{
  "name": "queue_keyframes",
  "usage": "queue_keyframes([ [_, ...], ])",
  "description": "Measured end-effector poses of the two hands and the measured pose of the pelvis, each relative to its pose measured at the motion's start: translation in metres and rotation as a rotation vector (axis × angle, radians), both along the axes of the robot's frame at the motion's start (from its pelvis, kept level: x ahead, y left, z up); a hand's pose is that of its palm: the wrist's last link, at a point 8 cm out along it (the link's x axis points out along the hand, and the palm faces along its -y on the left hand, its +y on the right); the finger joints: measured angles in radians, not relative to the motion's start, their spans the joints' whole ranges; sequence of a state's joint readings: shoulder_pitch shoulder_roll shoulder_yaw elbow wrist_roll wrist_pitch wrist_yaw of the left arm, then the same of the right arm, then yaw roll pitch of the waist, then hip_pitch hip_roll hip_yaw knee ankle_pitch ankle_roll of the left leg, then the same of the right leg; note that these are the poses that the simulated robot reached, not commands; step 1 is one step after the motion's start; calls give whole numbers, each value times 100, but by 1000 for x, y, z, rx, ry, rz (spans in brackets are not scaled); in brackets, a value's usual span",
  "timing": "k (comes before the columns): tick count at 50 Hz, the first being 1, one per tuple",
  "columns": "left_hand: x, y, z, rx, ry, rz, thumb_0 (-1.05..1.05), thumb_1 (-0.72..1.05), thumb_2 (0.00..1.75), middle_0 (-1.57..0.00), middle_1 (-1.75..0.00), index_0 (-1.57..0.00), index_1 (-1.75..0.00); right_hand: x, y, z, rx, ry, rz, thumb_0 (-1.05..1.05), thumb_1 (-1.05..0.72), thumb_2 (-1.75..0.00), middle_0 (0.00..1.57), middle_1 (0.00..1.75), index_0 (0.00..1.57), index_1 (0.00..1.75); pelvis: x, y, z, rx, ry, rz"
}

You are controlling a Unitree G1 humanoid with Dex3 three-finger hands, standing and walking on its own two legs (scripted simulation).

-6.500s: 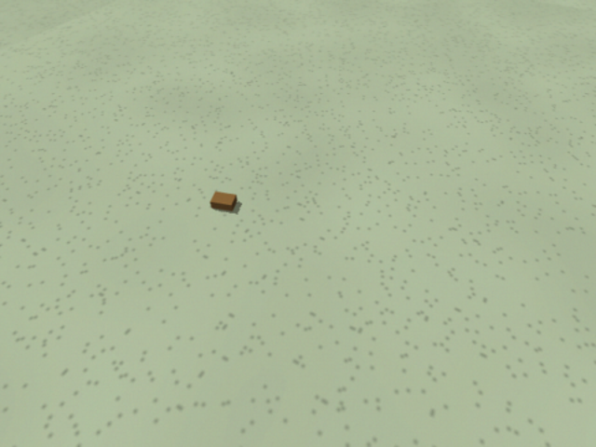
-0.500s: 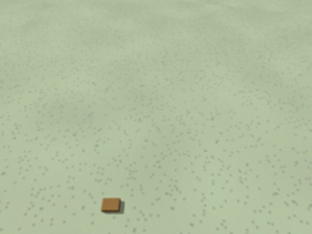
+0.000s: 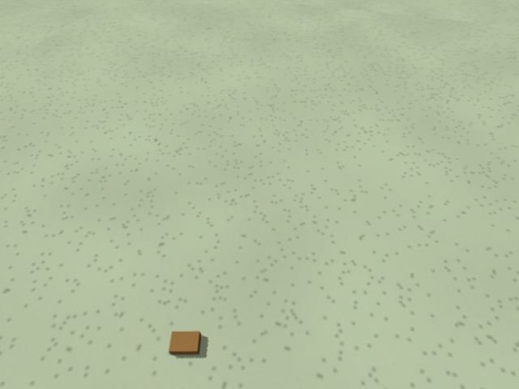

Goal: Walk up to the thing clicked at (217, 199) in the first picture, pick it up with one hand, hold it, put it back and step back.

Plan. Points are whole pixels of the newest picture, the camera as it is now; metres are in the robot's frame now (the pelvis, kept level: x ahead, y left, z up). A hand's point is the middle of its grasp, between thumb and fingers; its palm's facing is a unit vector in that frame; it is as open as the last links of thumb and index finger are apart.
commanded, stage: stand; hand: left
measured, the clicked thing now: (185, 343) +0.42 +0.28 -0.76
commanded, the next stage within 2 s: walk up in 0.48 s
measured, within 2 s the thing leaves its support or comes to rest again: neither
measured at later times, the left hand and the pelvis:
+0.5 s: hand out of the picture +0.08 +0.25 -0.15, palm faces -0.02 -0.94 -0.35, open 7.3 cm; pelvis +0.00 +0.00 +0.00, yaw +0 degrees
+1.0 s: hand out of the picture +0.12 +0.23 -0.17, palm faces -0.05 -0.94 -0.33, open 7.4 cm; pelvis +0.03 -0.02 -0.02, yaw -3 degrees
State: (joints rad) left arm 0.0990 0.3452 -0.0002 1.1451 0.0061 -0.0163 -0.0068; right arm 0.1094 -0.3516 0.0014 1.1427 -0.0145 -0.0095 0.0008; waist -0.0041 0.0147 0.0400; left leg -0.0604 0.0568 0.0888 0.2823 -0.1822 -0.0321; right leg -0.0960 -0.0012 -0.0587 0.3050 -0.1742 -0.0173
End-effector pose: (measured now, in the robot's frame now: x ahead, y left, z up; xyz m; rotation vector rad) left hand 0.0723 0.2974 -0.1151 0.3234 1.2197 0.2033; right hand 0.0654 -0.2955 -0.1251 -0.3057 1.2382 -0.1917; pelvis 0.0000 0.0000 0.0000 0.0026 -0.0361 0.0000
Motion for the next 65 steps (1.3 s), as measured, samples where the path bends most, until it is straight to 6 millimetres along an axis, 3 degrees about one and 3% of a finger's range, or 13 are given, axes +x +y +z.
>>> queue_keyframes([
  [26,-1,0,-1,-6,5,0,1,91,90,-20,-30,-20,-30,-4,-2,0,-7,4,-7,1,-91,-90,20,30,20,30,1,-1,-1,1,2,-4],
  [38,3,-10,-10,-16,29,7,1,91,90,-20,-30,-20,-30,-7,-36,3,-74,9,-41,1,-91,-90,21,30,20,30,19,-17,-9,-7,5,-24],
  [47,28,-17,-17,-24,11,-15,1,91,90,-20,-30,-20,-30,15,-40,5,-90,-41,-41,1,-91,-90,20,30,20,30,28,-20,-14,8,11,-41],
  [55,62,-26,-15,-16,-83,-70,1,91,90,-20,-30,-20,-30,17,-50,1,-95,-57,-71,1,-91,-90,21,30,20,30,29,-27,-20,-4,-7,-55],
  [60,61,-23,-11,-17,-90,-83,0,91,90,-20,-30,-21,-30,22,-40,8,-92,-65,-55,1,-91,-90,20,30,20,30,30,-19,-15,-11,-15,-71],
  [65,61,-11,-24,-31,-64,-71,1,91,90,-20,-30,-21,-30,19,-25,6,-101,-75,-41,1,-91,-90,20,30,20,30,31,-8,-21,-4,-29,-68],
])
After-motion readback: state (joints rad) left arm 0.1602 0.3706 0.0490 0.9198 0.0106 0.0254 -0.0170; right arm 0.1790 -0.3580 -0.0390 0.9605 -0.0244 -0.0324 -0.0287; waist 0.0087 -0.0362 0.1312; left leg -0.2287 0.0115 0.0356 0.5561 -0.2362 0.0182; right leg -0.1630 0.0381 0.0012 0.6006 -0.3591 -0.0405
